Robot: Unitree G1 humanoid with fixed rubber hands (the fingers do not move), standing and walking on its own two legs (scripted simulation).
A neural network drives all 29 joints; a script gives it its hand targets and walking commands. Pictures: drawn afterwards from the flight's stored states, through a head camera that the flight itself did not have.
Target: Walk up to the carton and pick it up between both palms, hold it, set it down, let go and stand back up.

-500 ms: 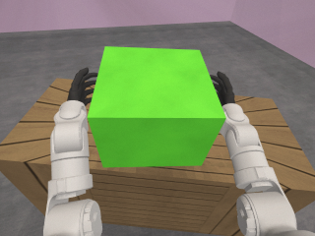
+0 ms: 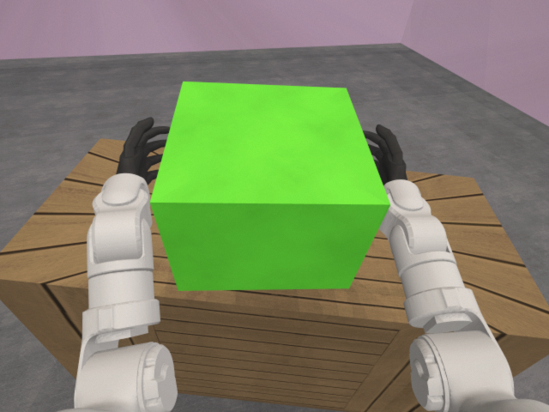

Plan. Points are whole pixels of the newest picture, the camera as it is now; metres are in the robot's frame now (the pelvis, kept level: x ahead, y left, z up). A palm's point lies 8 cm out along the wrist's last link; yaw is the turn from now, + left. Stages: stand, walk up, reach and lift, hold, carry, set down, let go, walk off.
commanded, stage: hold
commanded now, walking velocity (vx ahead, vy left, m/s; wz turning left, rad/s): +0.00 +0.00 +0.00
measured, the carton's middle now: (265, 184) +0.41 +0.01 +0.14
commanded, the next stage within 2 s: set down in 1.80 s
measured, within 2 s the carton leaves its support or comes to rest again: neither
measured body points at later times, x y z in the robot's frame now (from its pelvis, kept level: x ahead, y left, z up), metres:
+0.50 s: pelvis +0.00 +0.00 +0.00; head -0.04 +0.02 +0.45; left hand +0.38 +0.18 +0.19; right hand +0.38 -0.18 +0.19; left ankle -0.01 +0.13 -0.75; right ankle +0.03 -0.14 -0.75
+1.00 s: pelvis +0.00 +0.00 +0.00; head -0.04 +0.02 +0.45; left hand +0.38 +0.18 +0.19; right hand +0.38 -0.18 +0.19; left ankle -0.01 +0.13 -0.75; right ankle +0.03 -0.14 -0.75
